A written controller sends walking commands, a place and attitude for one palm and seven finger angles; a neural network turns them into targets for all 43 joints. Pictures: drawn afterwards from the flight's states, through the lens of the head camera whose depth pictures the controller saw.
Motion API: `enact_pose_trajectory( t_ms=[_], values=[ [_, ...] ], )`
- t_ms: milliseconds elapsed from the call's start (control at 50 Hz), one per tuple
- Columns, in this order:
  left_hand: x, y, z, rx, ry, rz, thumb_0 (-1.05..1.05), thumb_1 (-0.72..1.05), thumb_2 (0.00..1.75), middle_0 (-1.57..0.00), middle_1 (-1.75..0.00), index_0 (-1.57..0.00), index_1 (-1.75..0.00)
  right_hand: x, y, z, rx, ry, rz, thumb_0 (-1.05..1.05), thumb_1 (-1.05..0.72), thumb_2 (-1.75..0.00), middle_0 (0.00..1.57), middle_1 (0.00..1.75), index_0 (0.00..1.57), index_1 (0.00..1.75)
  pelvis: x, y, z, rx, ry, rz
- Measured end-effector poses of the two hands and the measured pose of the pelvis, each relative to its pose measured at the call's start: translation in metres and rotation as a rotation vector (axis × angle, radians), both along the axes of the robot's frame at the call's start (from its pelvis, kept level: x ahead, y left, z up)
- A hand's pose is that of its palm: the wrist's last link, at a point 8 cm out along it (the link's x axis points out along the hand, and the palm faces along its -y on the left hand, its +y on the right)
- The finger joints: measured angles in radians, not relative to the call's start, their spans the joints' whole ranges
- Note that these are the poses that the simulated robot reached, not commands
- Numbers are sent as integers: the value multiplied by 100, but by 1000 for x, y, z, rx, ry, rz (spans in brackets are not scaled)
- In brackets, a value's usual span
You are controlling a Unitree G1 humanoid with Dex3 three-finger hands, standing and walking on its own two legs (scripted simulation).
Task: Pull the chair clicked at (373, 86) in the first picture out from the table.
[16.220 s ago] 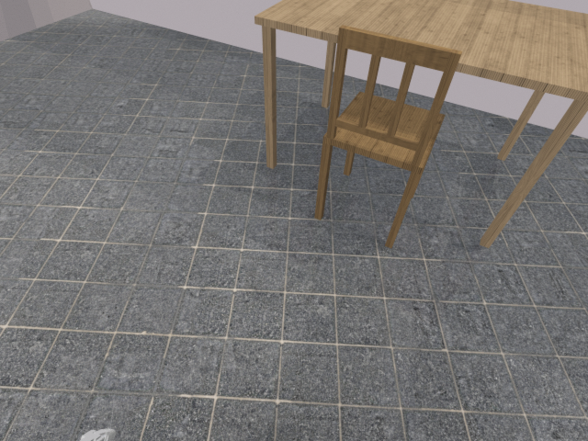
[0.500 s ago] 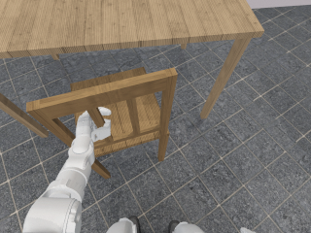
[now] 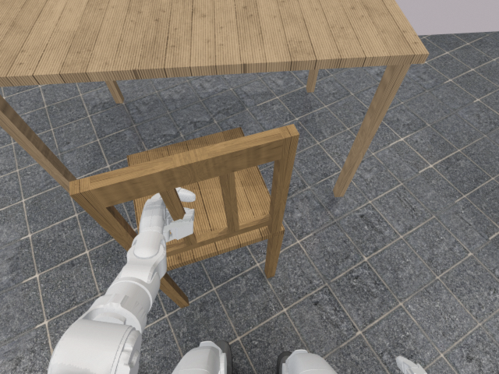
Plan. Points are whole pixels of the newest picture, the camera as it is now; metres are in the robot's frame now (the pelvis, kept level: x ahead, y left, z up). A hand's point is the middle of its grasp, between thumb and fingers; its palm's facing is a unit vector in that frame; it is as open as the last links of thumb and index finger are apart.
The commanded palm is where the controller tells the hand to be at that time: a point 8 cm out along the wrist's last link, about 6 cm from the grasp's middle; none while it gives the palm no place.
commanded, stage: step backward, pulling the chair out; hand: left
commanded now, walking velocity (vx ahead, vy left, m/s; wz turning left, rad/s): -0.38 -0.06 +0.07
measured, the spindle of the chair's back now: (180, 217) +0.40 +0.14 -0.09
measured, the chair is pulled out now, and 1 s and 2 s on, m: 0.18 0.22 0.39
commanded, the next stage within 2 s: none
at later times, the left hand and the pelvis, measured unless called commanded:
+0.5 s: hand (186, 227) +0.36 +0.12 -0.05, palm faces +0.07 -0.98 -0.16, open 5.5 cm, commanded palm +0.37 +0.17 -0.05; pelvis -0.02 -0.01 +0.00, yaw +0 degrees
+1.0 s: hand (185, 245) +0.33 +0.11 -0.05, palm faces -0.01 -0.99 -0.16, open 5.4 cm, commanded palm +0.32 +0.17 -0.04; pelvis -0.07 +0.00 +0.00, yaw +2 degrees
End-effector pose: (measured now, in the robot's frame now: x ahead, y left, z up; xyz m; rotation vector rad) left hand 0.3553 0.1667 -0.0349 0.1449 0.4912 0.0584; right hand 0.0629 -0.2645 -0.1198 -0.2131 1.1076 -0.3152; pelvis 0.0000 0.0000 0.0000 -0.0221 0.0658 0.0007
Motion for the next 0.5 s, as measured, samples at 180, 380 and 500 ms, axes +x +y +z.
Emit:
enact_pose_trajectory(
  t_ms=[180, 380, 500],
  values=[
    [-4, 4, 0, 6, -9, -47, 4, 66, 74, -25, -113, -50, -145, -3, 14, 1, -16, -8, 22, 1, -91, -90, 20, 30, 20, 30, -3, 10, -3, 2, -14, -14],
    [-9, 0, 0, 14, 0, 28, 5, 63, 78, -27, -112, -50, -145, -6, 11, -12, 62, -41, 51, 1, -91, -90, 21, 30, 20, 30, -19, -16, -7, -20, -35, -10],
    [-13, -1, 1, 7, 12, 51, 6, 64, 78, -27, -111, -50, -145, -17, -13, -6, 7, 24, 47, 1, -91, -90, 21, 30, 20, 30, -18, -15, 1, 21, -8, 7]
  ],
)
